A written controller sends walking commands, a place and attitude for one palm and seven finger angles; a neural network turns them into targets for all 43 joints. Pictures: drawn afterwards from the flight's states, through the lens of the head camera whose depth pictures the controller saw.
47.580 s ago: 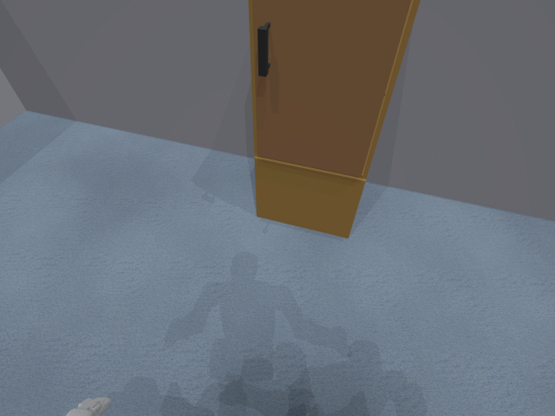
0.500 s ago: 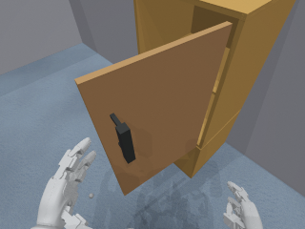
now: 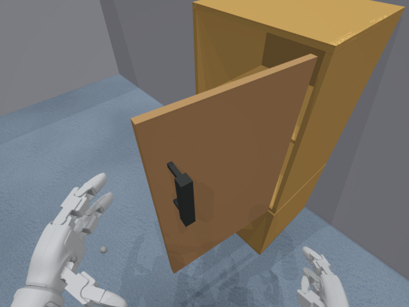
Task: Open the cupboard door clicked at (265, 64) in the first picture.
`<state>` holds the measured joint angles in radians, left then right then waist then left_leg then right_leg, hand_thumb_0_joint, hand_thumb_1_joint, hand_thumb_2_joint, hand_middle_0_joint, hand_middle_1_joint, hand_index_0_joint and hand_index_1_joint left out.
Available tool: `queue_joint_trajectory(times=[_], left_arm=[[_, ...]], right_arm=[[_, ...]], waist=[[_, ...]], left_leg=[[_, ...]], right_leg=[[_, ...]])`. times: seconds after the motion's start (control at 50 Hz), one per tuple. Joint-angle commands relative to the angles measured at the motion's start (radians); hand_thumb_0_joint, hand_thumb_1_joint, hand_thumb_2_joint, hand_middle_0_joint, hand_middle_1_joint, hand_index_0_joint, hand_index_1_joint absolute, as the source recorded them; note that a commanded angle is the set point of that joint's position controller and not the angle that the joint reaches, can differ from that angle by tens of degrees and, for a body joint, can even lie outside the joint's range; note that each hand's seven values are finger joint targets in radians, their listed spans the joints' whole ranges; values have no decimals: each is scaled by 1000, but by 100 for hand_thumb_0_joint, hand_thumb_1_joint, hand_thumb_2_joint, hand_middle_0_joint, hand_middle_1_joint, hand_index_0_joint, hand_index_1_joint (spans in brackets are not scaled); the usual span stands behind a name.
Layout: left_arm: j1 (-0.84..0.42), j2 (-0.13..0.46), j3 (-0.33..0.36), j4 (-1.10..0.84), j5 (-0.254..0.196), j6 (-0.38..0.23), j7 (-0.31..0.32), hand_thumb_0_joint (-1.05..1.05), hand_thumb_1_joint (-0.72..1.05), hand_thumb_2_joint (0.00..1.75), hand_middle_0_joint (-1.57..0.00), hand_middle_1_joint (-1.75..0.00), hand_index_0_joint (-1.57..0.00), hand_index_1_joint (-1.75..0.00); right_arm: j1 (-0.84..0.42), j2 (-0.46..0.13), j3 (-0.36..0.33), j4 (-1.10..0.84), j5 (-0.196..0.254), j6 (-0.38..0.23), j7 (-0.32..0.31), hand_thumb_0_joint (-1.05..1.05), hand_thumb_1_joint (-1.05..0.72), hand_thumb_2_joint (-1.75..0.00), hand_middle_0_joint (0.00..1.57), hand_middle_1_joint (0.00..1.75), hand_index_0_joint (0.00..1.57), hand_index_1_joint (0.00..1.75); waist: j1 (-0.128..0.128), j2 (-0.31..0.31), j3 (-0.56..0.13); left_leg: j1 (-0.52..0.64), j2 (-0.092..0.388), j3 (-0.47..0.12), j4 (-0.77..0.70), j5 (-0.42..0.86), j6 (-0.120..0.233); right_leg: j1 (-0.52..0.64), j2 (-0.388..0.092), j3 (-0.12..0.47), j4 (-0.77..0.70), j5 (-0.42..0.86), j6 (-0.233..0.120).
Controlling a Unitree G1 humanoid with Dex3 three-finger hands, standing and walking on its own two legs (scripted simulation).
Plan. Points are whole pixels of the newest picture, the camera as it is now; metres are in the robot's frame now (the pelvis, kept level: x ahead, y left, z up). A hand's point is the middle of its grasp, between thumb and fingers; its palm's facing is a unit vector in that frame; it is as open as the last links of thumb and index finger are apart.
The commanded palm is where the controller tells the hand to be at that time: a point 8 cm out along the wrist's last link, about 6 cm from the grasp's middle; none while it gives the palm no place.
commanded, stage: draw the hand back to the body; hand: left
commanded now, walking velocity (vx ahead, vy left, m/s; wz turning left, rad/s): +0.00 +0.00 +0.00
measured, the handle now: (180, 194) +0.31 +0.08 +0.09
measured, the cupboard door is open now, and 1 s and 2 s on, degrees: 81 81 81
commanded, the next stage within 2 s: step back with the hand held close in 1.06 s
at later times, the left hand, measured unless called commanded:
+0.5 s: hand (56, 212) +0.20 +0.24 +0.17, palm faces +0.36 -0.85 -0.38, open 11.2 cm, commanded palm +0.15 +0.28 +0.19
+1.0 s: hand (53, 200) +0.21 +0.24 +0.19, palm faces +0.42 -0.82 -0.39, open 7.4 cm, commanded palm +0.16 +0.28 +0.21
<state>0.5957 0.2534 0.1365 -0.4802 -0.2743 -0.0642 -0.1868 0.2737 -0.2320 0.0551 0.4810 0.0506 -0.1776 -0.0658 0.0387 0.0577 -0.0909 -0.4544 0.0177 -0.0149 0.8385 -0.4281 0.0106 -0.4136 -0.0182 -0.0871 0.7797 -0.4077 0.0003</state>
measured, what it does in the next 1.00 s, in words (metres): stands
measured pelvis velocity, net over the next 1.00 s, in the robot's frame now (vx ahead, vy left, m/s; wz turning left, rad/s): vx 0.02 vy -0.01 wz -0.03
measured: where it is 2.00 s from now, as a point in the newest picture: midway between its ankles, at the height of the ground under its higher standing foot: outside the picture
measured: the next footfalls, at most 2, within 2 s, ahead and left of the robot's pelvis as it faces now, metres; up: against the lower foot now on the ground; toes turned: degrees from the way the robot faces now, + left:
none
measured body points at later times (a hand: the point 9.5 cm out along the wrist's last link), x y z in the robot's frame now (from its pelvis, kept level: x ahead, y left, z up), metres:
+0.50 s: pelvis +0.01 +0.00 +0.03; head +0.00 -0.01 +0.48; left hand +0.18 +0.28 +0.19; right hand +0.20 -0.21 -0.04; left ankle +0.01 +0.11 -0.71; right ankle +0.00 -0.12 -0.71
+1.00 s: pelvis +0.02 -0.01 +0.04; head +0.00 -0.03 +0.49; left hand +0.18 +0.28 +0.21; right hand +0.20 -0.24 -0.05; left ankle +0.01 +0.11 -0.71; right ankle +0.00 -0.12 -0.71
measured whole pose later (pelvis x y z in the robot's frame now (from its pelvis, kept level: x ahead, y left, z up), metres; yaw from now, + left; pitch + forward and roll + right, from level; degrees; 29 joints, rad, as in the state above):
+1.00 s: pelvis +0.02 -0.01 +0.04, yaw -2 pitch -5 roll +0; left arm 0.49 0.33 0.31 -0.42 -0.07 -0.07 0.12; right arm 0.19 -0.23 0.02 0.64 0.00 -0.10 -0.07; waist 0.07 0.06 0.03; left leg -0.08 0.03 0.02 0.43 -0.27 -0.01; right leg -0.07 0.00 -0.05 0.40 -0.25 -0.01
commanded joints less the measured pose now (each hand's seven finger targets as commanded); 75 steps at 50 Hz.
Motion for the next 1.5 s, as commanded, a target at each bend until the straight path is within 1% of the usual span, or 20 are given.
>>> queue_joint_trajectory(times=[0.0,0.04,0.12,0.4,0.54,0.66,0.72,0.9,0.96,1.14,1.16,1.18,1.2,1.22,1.24,1.28,1.3,1.36,1.4,1.48], left_arm=[[-52,211,138,-278,155,-37,208,0,-26,40,-16,-30,-16,-30],[-11,140,83,-229,185,-16,261,0,-18,43,-16,-30,-16,-30],[-61,150,70,-248,220,-28,303,0,-5,50,-17,-30,-17,-30],[-120,218,206,-184,228,-48,331,0,44,70,-18,-30,-18,-30],[-160,247,271,-187,220,-57,331,0,69,81,-19,-30,-19,-30],[-204,273,323,-154,210,-62,332,0,90,90,-20,-30,-20,-30],[-175,234,289,-108,208,-59,324,0,90,90,-20,-30,-20,-30],[-199,289,326,-152,212,-72,328,0,90,90,-20,-30,-20,-30],[-198,270,313,-146,209,-74,325,0,90,90,-20,-30,-20,-30],[-205,259,301,-121,207,-81,322,0,90,90,-20,-30,-20,-30],[-297,288,312,-164,209,-89,326,0,90,90,-20,-30,-20,-30],[-369,404,439,-182,213,-127,330,0,90,90,-20,-30,-20,-30],[-355,403,438,-136,219,-143,325,0,90,90,-20,-30,-20,-30],[-220,316,375,-63,218,-137,314,0,90,90,-20,-30,-20,-30],[-165,278,338,-57,220,-133,307,0,90,90,-20,-30,-20,-30],[-118,268,325,-94,221,-134,307,0,90,90,-20,-30,-20,-30],[-108,285,340,-123,222,-139,311,0,90,90,-20,-30,-20,-30],[-69,315,374,-155,223,-135,323,0,90,90,-20,-30,-20,-30],[-68,352,405,-188,223,-138,332,0,90,90,-20,-30,-20,-30],[-40,351,414,-231,225,-145,344,0,90,90,-20,-30,-20,-30]], right_arm=[[-125,-74,-44,-162,-23,-57,-48,0,-90,-90,20,30,20,30],[-135,-73,-38,-143,-25,-38,-47,0,-90,-90,20,30,20,30],[-152,-89,-40,-121,-36,-30,-44,0,-90,-90,20,30,20,30],[-193,-95,-51,-45,-50,-11,-26,0,-90,-90,20,30,20,30],[-198,-94,-60,-32,-51,5,-20,0,-90,-90,20,30,20,30],[-207,-96,-68,-16,-48,18,-19,0,-90,-90,20,30,20,30],[-210,-98,-72,-14,-47,25,-15,0,-90,-90,20,30,20,30],[-219,-95,-75,-10,-50,21,-19,0,-90,-90,20,30,20,30],[-219,-89,-74,-8,-47,21,-17,0,-90,-90,20,30,20,30],[-224,-90,-77,-3,-47,18,-19,0,-90,-90,20,30,20,30],[-232,-93,-76,-2,-45,15,-20,0,-90,-90,20,30,20,30],[-205,-110,-77,-32,-38,34,-18,0,-90,-90,20,30,20,30],[-202,-99,-77,-15,-41,48,-20,0,-90,-90,20,30,20,30],[-207,-99,-81,-13,-44,61,-19,0,-90,-90,20,30,20,30],[-203,-107,-86,-23,-44,72,-14,0,-90,-90,20,30,20,30],[-199,-114,-93,-38,-44,89,-11,0,-90,-90,20,30,20,30],[-204,-118,-97,-40,-47,94,-15,0,-90,-90,20,30,20,30],[-199,-112,-104,-63,-42,114,-18,0,-90,-90,20,30,20,30],[-207,-112,-109,-68,-39,122,-24,0,-90,-90,20,30,20,30],[-197,-107,-112,-90,-35,125,-27,0,-90,-90,20,30,20,30]], waist=[[26,4,13],[13,-3,49],[7,-4,39],[31,6,46],[34,35,31],[33,5,35],[31,-16,63],[39,-4,33],[34,22,48],[31,4,66],[26,7,51],[-14,-47,136],[-14,-61,132],[-19,-85,110],[-21,-67,85],[-24,-35,30],[-21,-3,-1],[-22,-59,-63],[-22,-44,-79],[-24,-22,-77]], left_leg=[[58,-19,-6,-234,143,2],[98,-10,-4,-258,156,5],[171,-2,-14,-323,185,8],[292,9,-3,-447,365,-3],[335,6,12,-455,436,-1],[355,5,23,-458,440,3],[350,6,26,-466,437,6],[364,-2,32,-457,437,10],[369,-3,38,-458,425,10],[370,-3,37,-471,366,12],[380,-6,36,-469,355,14],[308,14,19,-432,293,28],[299,8,3,-417,269,27],[315,10,10,-402,295,27],[320,14,17,-401,326,25],[317,30,21,-412,386,21],[313,39,13,-422,438,20],[302,56,14,-410,521,18],[281,60,5,-408,533,18],[212,74,-7,-414,486,22]], right_leg=[[77,13,62,-239,125,-32],[92,9,50,-260,126,-27],[152,11,41,-294,147,-24],[318,14,42,-376,299,-28],[346,12,49,-392,367,-25],[347,12,53,-411,386,-20],[343,11,53,-419,388,-17],[362,10,64,-428,413,-19],[348,9,67,-437,401,-17],[335,10,71,-461,336,-13],[330,9,75,-468,323,-13],[219,-40,175,-527,368,-13],[219,-69,178,-532,378,-20],[211,-76,172,-522,400,-19],[216,-76,162,-506,426,-17],[241,-69,141,-466,462,-10],[272,-67,121,-434,496,-8],[297,-57,120,-382,586,2],[306,-61,120,-355,607,1],[303,-47,129,-311,571,3]])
